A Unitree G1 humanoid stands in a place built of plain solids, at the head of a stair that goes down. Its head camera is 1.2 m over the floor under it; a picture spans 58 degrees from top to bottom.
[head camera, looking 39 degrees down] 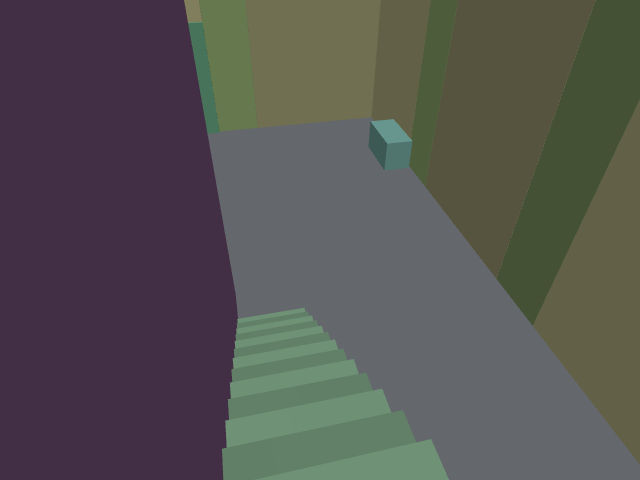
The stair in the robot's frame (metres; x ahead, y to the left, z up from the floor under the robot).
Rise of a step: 0.18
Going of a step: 0.22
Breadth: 0.87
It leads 13 degrees to the left of straight ahead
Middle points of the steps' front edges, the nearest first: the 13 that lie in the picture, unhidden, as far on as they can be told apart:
0.68 0.02 -0.36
0.90 0.07 -0.55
1.11 0.12 -0.73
1.33 0.16 -0.91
1.55 0.21 -1.10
1.77 0.26 -1.28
1.99 0.31 -1.46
2.21 0.36 -1.64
2.43 0.41 -1.83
2.65 0.46 -2.01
2.86 0.51 -2.19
3.08 0.56 -2.38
3.30 0.60 -2.56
